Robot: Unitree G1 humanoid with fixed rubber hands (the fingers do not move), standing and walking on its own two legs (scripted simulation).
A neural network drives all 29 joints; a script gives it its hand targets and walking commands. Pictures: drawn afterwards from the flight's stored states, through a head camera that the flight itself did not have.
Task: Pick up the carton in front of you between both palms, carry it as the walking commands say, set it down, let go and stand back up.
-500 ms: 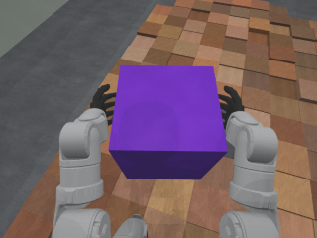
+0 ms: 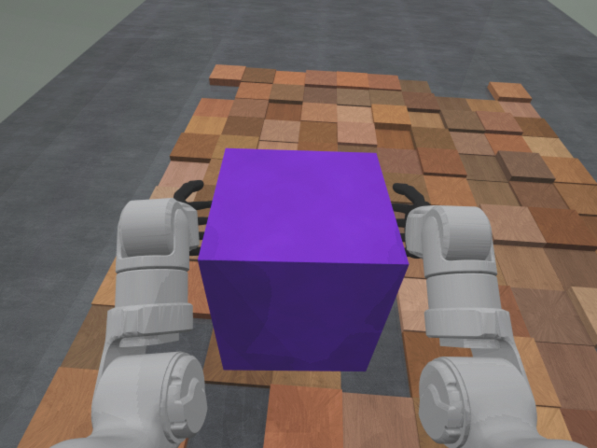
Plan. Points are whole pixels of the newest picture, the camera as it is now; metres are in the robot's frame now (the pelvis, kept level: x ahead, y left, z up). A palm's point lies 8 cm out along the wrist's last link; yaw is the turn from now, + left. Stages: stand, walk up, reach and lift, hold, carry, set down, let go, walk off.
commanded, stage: carry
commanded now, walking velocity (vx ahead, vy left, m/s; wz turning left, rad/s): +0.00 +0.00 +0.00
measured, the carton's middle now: (298, 263) +0.37 -0.02 +0.06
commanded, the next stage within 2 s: none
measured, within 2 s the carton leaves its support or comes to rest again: neither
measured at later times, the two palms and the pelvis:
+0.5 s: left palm (174, 200) +0.46 +0.15 +0.11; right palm (375, 190) +0.46 -0.15 +0.11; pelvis +0.10 +0.00 +0.00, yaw +1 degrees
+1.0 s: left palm (152, 191) +0.45 +0.17 +0.14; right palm (366, 182) +0.45 -0.13 +0.14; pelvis +0.10 +0.02 +0.00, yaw +0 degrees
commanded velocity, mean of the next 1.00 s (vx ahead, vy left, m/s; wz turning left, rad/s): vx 0.00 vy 0.00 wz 0.00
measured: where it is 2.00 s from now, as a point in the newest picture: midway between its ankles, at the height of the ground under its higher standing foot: outside the picture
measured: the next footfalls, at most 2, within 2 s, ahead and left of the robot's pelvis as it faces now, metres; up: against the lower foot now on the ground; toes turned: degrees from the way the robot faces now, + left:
right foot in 0.02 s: +0.19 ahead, -0.08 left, +0.00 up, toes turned -10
left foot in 0.32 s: +0.15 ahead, +0.13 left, -0.03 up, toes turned +2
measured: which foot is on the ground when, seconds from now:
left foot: down 0.00-0.02, up 0.04-0.30, down 0.32-1.00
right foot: up 0.00-0.00, down 0.02-1.00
